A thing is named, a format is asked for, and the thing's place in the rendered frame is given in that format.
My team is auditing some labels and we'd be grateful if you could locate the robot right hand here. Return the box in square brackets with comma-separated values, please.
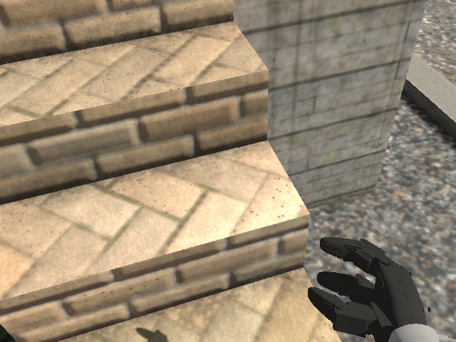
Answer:
[308, 237, 430, 342]

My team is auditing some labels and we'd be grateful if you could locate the robot right forearm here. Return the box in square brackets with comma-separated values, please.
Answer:
[388, 323, 439, 342]

